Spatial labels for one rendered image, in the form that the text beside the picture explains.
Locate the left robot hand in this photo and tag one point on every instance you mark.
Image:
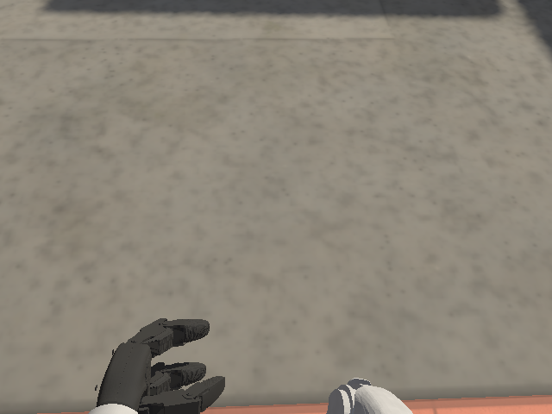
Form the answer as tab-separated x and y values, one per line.
131	381

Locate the robot right thigh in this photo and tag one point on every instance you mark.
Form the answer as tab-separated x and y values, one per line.
365	399

